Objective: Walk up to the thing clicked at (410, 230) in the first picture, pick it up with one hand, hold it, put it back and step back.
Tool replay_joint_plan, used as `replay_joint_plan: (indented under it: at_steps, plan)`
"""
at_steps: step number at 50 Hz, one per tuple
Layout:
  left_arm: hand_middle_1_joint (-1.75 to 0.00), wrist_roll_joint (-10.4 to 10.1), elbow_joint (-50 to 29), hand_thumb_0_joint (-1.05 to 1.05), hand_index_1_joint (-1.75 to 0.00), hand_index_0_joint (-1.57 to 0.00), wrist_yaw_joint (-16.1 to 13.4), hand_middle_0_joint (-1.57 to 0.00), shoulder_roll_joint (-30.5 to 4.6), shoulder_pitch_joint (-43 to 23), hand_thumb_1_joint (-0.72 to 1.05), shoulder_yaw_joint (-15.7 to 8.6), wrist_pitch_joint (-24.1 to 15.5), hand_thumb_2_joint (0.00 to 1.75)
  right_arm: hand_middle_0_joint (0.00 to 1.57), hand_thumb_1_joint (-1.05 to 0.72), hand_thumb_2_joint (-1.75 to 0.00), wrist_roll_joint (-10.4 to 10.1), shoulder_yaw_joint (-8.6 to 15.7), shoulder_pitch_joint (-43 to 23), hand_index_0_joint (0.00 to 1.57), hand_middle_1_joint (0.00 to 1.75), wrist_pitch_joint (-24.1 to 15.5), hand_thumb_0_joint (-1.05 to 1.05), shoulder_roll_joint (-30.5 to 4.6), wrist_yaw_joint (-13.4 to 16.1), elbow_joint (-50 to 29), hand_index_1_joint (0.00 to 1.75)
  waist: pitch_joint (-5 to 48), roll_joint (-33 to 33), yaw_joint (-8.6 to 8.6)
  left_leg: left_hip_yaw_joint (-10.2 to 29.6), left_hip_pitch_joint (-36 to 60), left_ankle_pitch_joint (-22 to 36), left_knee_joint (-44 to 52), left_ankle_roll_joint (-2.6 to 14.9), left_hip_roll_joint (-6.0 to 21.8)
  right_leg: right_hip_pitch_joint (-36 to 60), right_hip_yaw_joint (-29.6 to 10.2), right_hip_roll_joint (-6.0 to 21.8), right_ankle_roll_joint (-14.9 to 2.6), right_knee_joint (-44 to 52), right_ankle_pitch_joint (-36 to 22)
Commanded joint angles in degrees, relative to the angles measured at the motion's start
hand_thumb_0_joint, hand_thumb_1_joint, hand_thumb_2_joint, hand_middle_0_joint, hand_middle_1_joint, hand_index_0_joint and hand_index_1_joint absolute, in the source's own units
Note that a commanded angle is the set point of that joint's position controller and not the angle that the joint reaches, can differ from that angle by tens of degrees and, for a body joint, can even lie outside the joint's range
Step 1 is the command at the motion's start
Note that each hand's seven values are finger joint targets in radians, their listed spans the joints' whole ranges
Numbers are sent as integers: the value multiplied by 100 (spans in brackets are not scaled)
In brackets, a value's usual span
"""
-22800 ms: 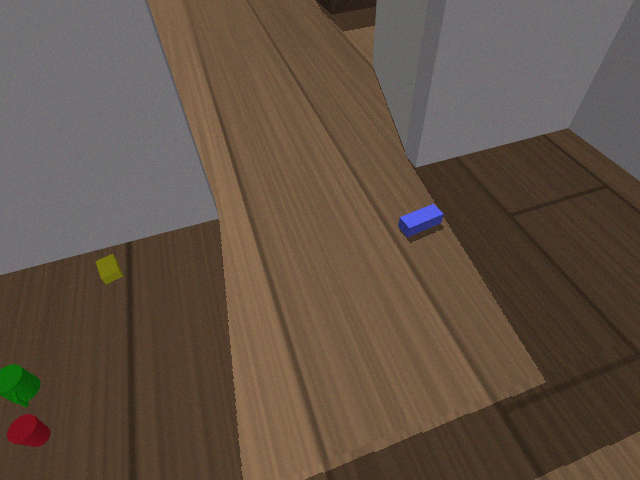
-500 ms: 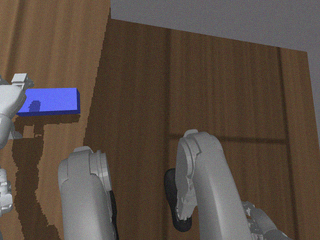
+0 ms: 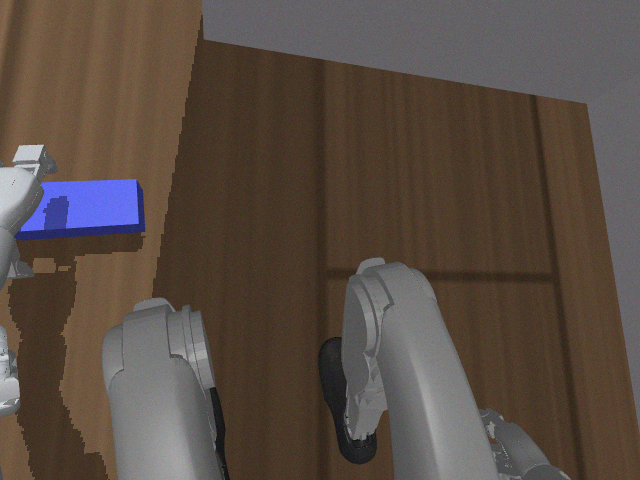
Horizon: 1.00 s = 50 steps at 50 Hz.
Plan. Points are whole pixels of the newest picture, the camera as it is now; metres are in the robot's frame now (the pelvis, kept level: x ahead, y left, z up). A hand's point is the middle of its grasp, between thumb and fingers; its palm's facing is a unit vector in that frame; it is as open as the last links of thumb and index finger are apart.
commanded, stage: rise first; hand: left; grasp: from above
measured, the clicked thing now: (78, 209) +0.48 +0.29 -0.29
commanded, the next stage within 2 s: approach in 1.02 s
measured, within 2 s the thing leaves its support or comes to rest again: neither
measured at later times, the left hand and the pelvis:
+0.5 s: hand (9, 222) +0.43 +0.33 -0.17, palm faces -0.48 -0.05 -0.88, open 14.2 cm; pelvis +0.00 +0.00 +0.00, yaw +0 degrees
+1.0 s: hand (7, 219) +0.43 +0.33 -0.17, palm faces -0.49 -0.04 -0.87, open 14.2 cm; pelvis +0.00 +0.00 +0.00, yaw +0 degrees
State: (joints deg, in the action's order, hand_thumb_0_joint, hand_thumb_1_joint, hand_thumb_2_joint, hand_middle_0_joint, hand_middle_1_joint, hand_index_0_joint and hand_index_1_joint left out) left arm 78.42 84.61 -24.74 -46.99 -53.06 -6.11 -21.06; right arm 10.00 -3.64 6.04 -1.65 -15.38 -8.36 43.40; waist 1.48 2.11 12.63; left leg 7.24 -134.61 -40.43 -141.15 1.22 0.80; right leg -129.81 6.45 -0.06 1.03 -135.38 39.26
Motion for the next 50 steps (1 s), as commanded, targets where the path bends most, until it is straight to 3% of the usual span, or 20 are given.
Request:
replay_joint_plan:
  at_steps: [1,2,3,7,12,15,17,20,22,27,32,35,36,40,43,44,46,48,49,50]
  plan:
    - [-102,-102,-692,0,-102,-6,-232,-6,-1631,-1539,-56,-267,68,102,20,-91,-90,-11,442,1129,20,30,-26,0,-1471,99,-24,30,3751,-1831,-26,-341,3125,1138,1448,71,-144,1562,287,-241,-291,1236,-1165]
    - [-102,-112,-1004,0,-102,-6,-236,-6,-1675,-1760,-55,-299,27,102,20,-91,-90,11,449,1152,20,30,-15,0,-1485,93,-40,30,3964,-2002,4,-337,3240,1259,1458,62,-144,1670,295,-236,-272,1241,-1269]
    - [-102,-99,-802,0,-102,-6,-210,-6,-1658,-1625,-56,-275,53,103,20,-92,-91,4,420,1195,20,30,-21,0,-1484,82,-22,30,3916,-1948,44,-317,3252,1334,1444,57,-145,1673,304,-243,-281,1199,-1340]
    - [-101,-135,-872,0,-102,-6,-161,-6,-1790,-1545,-56,-356,57,103,20,-91,-90,20,389,1202,20,30,5,0,-1493,80,-77,30,3974,-1913,-10,-332,3181,1382,1408,73,-149,1816,294,-247,-280,1238,-1397]
    - [-102,-206,-867,0,-102,-6,-45,-6,-1739,-1511,-56,-313,52,102,20,-91,-90,28,385,1203,20,30,11,0,-1513,69,-105,30,3775,-1993,6,-298,3146,1231,1507,52,-145,1672,336,-242,-287,1246,-1227]
    - [-102,-201,-913,0,-102,-6,16,-6,-1663,-1422,-56,-255,24,103,20,-91,-90,-19,417,1202,20,30,45,0,-1514,73,-108,30,3924,-2014,-47,-273,3241,1285,1501,33,-140,1646,345,-257,-304,1209,-1260]
    - [-103,-218,-932,0,-102,-6,54,-6,-1569,-1426,-55,-174,-1,102,20,-91,-90,12,399,1230,20,30,46,0,-1510,57,-97,30,3828,-1843,44,-295,3167,1361,1417,76,-141,1753,334,-267,-276,1284,-1381]
    - [-102,-284,-1241,0,-102,-6,47,-6,-1732,-1626,-56,-289,-55,102,20,-91,-90,-32,407,1254,20,30,48,0,-1497,69,-104,30,3930,-1927,-30,-291,3149,1277,1477,58,-137,1788,311,-263,-287,1296,-1316]
    - [-102,-290,-1157,0,-102,-6,28,-6,-1652,-1611,-56,-241,-73,103,20,-91,-90,-50,417,1234,20,30,41,0,-1496,66,-117,30,3822,-1933,-1,-291,3094,1187,1478,49,-126,1707,320,-259,-300,1287,-1233]
    - [-102,-167,-879,0,-102,-6,2,-6,-1648,-1536,-57,-197,-70,103,20,-91,-90,-68,386,1203,20,30,43,0,-1497,80,-98,30,3663,-1973,20,-274,3124,1149,1543,34,-138,1551,337,-261,-312,1273,-1161]
    - [-102,-191,-984,0,-102,-6,-9,-6,-1657,-1750,-56,-202,-34,103,20,-91,-90,-71,394,1213,20,30,28,0,-1529,93,-124,30,3805,-2026,24,-247,3222,1143,1605,28,-135,1554,354,-245,-300,1279,-1162]
    - [-102,-180,-887,0,-103,-6,39,-6,-1620,-1745,-57,-127,9,103,20,-91,-90,-68,377,1224,20,30,8,0,-1497,85,-114,30,3609,-1784,106,-302,2972,1032,1550,72,-155,1651,316,-252,-290,1379,-1112]
    - [-102,-166,-1024,0,-103,-6,44,-7,-1771,-1765,-57,-201,5,104,20,-91,-90,-82,374,1220,20,30,13,0,-1499,100,-122,30,3799,-1850,16,-315,3071,1141,1522,71,-157,1738,299,-250,-287,1363,-1201]
    - [-103,-255,-775,0,-103,-6,96,-6,-1579,-1652,-56,-102,27,102,20,-91,-90,-81,374,1203,20,30,2,0,-1472,94,-125,30,3663,-1727,76,-311,2985,1067,1518,75,-147,1685,295,-260,-287,1389,-1142]
    - [-102,-219,-917,0,-102,-6,139,-6,-1743,-1718,-57,-166,2,104,20,-91,-90,-68,364,1250,20,30,-10,0,-1499,87,-145,30,3701,-1890,65,-296,3044,1071,1539,55,-149,1687,314,-247,-302,1340,-1120]
    - [-101,-225,-1018,0,-102,-5,138,-6,-1800,-1751,-58,-198,-16,104,20,-91,-90,-86,363,1231,20,30,3,0,-1499,95,-152,30,3792,-1963,-20,-295,3113,1111,1563,40,-144,1686,310,-249,-315,1320,-1135]
    - [-102,-244,-1014,0,-102,-6,124,-7,-1751,-1780,-56,-202,-47,103,20,-91,-90,-69,362,1232,20,30,-2,0,-1502,86,-176,30,3818,-1947,53,-259,3120,1088,1564,36,-138,1664,342,-253,-313,1308,-1124]
    - [-102,-228,-1055,0,-102,-6,125,-6,-1723,-1656,-58,-189,-46,104,20,-91,-90,-85,363,1260,20,30,0,0,-1492,84,-165,30,3794,-1926,13,-299,3143,1133,1550,43,-151,1709,315,-252,-314,1332,-1162]
    - [-101,-213,-1350,0,-102,-6,95,-6,-1914,-1896,-57,-322,-86,104,20,-91,-90,-81,374,1294,20,30,12,0,-1524,90,-178,30,4065,-2119,-4,-278,3279,1250,1570,25,-148,1775,338,-252,-307,1280,-1244]
    - [-101,-201,-1263,0,-102,-5,88,-7,-1900,-1717,-58,-328,-82,104,20,-91,-90,-73,383,1267,20,30,19,0,-1513,94,-182,30,4166,-2202,-77,-293,3405,1337,1559,12,-143,1762,322,-257,-316,1263,-1298]
